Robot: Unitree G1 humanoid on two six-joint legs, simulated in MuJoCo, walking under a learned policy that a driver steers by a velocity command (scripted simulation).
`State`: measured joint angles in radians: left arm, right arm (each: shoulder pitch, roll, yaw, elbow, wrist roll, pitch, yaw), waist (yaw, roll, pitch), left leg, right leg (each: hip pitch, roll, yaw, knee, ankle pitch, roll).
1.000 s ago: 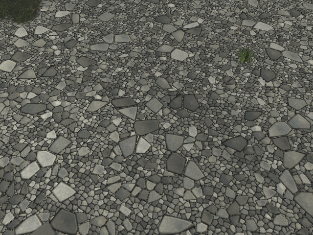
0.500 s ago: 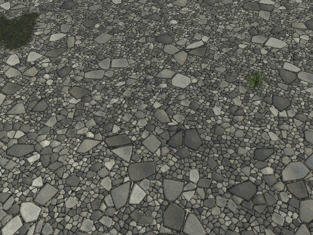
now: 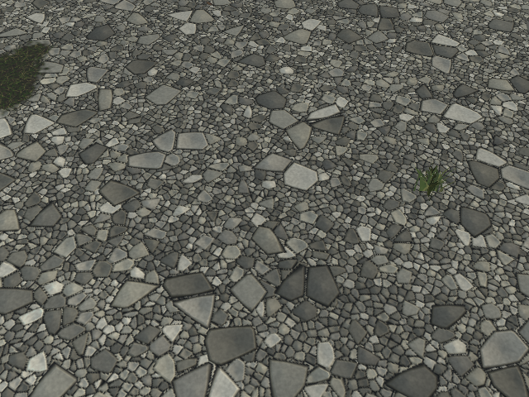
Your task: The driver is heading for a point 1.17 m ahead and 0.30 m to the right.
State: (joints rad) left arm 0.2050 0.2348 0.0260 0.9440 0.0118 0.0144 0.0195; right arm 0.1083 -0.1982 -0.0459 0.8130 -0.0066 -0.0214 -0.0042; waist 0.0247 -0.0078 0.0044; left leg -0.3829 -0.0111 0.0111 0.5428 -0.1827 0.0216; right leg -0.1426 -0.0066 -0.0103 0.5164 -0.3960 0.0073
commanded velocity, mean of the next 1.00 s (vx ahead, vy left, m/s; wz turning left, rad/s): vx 0.08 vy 0.00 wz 0.00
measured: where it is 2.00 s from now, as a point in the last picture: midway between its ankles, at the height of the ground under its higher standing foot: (283, 365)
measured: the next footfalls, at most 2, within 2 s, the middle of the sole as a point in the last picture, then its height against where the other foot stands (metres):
right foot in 1.44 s outside the picture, level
left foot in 2.00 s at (240, 295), level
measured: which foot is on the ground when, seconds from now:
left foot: down 0.00-1.00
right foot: down 0.00-0.96, up 0.98-1.00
